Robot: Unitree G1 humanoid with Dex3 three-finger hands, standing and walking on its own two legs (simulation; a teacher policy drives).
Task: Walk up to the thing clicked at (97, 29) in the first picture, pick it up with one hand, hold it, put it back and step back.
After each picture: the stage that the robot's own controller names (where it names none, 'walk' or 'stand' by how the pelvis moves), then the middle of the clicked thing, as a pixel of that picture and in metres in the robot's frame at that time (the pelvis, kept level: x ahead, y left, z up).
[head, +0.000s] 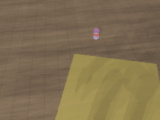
stand; (96, 33) +1.45 -0.10 -0.72
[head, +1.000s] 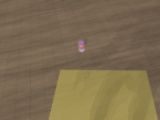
walk; (81, 46) +1.33 +0.18 -0.70
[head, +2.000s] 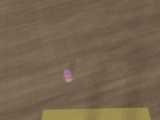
walk; (67, 75) +0.85 +0.28 -0.71
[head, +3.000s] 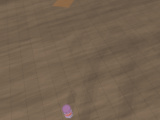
walk; (67, 111) +0.52 +0.24 -0.72
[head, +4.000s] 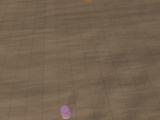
stand; (65, 112) +0.48 +0.21 -0.70
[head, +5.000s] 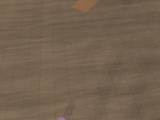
stand; out of the picture +0.44 +0.20 -0.72
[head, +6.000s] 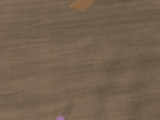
stand; out of the picture +0.45 +0.22 -0.72
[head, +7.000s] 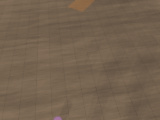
stand; out of the picture +0.45 +0.24 -0.73
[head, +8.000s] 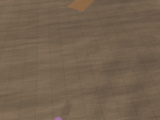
stand; out of the picture +0.44 +0.23 -0.73
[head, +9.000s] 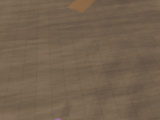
go down; out of the picture +0.43 +0.24 -0.73
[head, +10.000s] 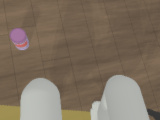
go down; (20, 39) +0.52 +0.26 -0.34
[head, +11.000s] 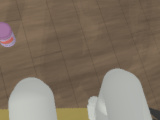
approach; (4, 35) +0.51 +0.28 -0.30
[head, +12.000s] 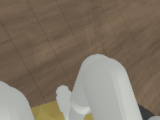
close in; out of the picture +0.49 +0.32 -0.23
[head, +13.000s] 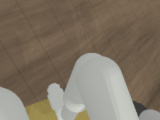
close; out of the picture +0.48 +0.34 -0.24
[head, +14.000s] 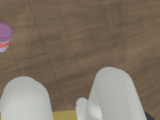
lift; (0, 38) +0.50 +0.26 -0.27
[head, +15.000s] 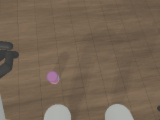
lift; (53, 77) +0.48 +0.18 -0.51
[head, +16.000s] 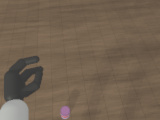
stand; (65, 112) +0.45 +0.16 -0.66
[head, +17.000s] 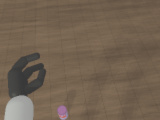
stand; (62, 112) +0.44 +0.17 -0.67
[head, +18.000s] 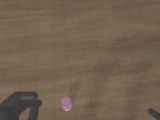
stand; (66, 103) +0.45 +0.16 -0.61
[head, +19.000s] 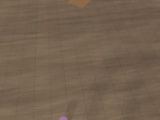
hold; out of the picture +0.44 +0.16 -0.66
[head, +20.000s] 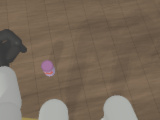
crouch; (48, 68) +0.49 +0.19 -0.47
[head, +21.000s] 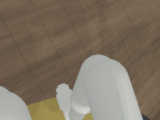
lower; out of the picture +0.49 +0.28 -0.24
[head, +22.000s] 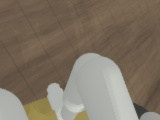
lower; out of the picture +0.48 +0.29 -0.23
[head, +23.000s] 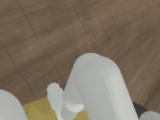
lower; out of the picture +0.48 +0.29 -0.24
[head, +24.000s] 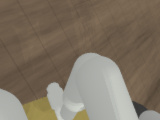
lower; out of the picture +0.48 +0.29 -0.24
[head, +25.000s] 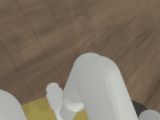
loosen; out of the picture +0.48 +0.29 -0.24
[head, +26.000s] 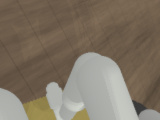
withdraw; out of the picture +0.46 +0.23 -0.24
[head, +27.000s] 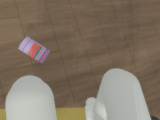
stand; (34, 50) +0.46 +0.15 -0.30
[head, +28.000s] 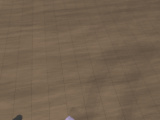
stand; out of the picture +0.40 +0.08 -0.67
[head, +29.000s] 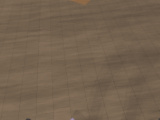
stand; out of the picture +0.41 +0.09 -0.69
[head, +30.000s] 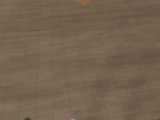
stand; out of the picture +0.40 +0.08 -0.69
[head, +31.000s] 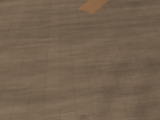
stand; out of the picture +0.42 +0.07 -0.74
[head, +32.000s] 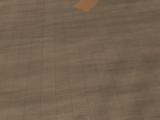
stand; out of the picture +0.40 +0.09 -0.75
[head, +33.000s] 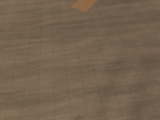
stand; out of the picture +0.40 +0.10 -0.75
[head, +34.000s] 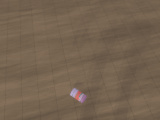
walk; (78, 95) +0.52 +0.09 -0.72
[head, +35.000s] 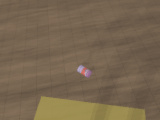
walk; (84, 71) +0.83 +0.11 -0.73
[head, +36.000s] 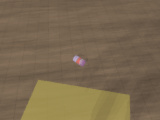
stand; (79, 60) +1.07 +0.07 -0.74
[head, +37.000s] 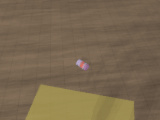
stand; (82, 64) +1.02 +0.05 -0.75
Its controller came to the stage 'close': yes
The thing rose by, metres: 0.01
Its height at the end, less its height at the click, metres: -0.02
